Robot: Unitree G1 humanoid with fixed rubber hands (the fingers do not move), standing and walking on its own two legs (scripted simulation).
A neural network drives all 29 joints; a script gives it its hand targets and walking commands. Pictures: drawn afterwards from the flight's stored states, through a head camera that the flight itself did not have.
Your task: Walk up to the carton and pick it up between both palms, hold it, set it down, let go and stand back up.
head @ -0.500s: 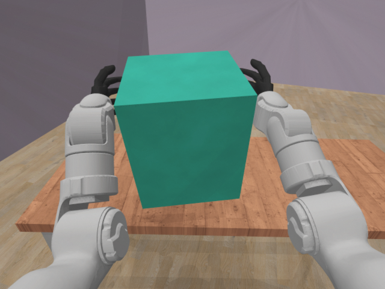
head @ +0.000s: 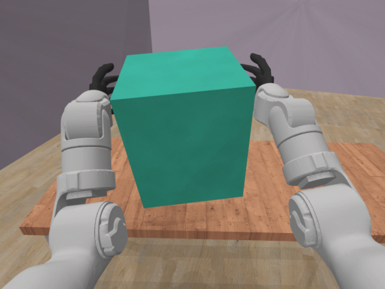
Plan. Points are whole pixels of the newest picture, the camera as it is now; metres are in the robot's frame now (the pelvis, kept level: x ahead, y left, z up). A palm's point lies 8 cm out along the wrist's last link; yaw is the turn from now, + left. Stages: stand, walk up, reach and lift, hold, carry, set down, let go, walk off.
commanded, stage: hold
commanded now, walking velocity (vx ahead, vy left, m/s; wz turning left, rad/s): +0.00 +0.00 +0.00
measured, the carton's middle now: (185, 126) +0.38 +0.00 +0.25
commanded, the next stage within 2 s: none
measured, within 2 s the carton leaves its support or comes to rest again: neither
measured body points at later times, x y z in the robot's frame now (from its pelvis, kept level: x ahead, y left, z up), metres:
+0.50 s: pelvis +0.00 +0.00 +0.00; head -0.10 +0.01 +0.44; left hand +0.38 +0.16 +0.32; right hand +0.38 -0.15 +0.33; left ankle +0.00 +0.12 -0.75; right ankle +0.02 -0.10 -0.75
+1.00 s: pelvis +0.00 +0.00 +0.00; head -0.10 +0.01 +0.44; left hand +0.38 +0.16 +0.32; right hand +0.38 -0.15 +0.33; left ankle +0.00 +0.12 -0.75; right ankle +0.02 -0.10 -0.75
